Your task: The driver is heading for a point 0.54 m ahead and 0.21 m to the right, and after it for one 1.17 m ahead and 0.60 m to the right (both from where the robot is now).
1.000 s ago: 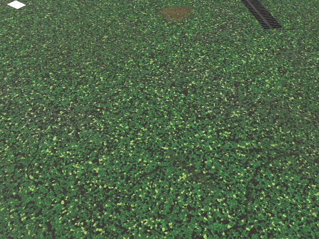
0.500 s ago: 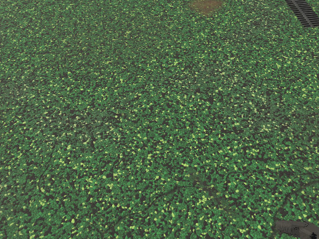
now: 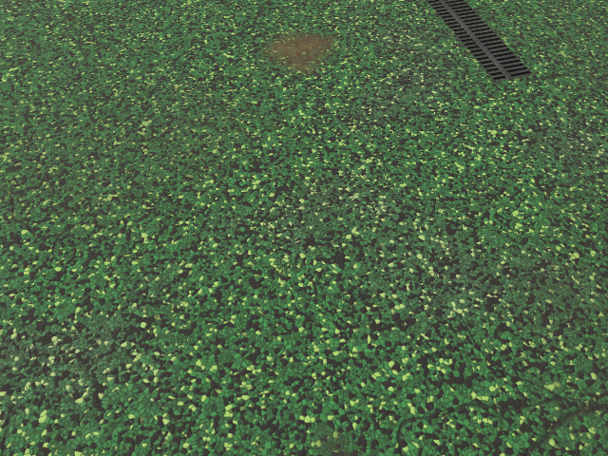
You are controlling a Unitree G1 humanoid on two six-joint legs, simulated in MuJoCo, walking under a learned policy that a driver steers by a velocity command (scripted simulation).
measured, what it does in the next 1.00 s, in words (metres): steps on the spot, turning right: right foot, then left foot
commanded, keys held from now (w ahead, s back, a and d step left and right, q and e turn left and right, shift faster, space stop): s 0.04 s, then s+e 0.32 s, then e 0.28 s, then w+e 0.36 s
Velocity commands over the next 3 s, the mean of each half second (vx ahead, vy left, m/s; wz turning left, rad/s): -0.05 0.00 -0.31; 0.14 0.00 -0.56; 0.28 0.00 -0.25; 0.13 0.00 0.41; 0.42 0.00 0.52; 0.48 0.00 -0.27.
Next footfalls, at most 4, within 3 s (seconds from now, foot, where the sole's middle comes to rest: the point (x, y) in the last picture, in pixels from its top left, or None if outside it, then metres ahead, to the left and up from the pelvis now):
0.06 right None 0.23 -0.12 -0.78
0.50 left None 0.09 0.13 -0.78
1.06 right None -0.01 -0.12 -0.78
1.46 left None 0.35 -0.17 -0.78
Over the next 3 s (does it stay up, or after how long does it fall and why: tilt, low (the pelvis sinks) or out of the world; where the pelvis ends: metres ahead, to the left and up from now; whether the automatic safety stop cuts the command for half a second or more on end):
stays up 0.72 -0.24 -0.02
